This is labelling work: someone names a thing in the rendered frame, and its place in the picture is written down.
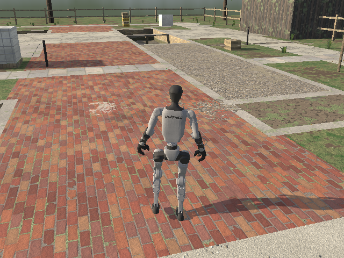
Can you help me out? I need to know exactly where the robot right upper arm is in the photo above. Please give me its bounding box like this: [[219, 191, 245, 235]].
[[186, 109, 200, 139]]

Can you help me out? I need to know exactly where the robot shin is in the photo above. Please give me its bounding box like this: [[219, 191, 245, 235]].
[[177, 178, 186, 213], [153, 170, 161, 207]]

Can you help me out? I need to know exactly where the right robot hand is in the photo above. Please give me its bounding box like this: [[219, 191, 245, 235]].
[[194, 150, 206, 162]]

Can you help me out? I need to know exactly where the robot left upper arm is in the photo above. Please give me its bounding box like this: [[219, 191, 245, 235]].
[[146, 107, 163, 136]]

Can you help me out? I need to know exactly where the robot left forearm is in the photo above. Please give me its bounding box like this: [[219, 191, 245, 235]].
[[139, 127, 150, 146]]

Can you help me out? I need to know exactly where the robot left shin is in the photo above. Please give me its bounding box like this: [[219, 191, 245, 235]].
[[153, 170, 161, 207]]

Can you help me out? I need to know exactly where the left robot hand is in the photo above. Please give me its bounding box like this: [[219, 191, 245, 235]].
[[137, 144, 149, 155]]

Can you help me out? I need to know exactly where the robot right shin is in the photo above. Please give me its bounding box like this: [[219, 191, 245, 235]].
[[177, 178, 186, 213]]

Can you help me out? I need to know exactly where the robot right forearm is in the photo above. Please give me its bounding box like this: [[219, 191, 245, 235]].
[[195, 131, 205, 152]]

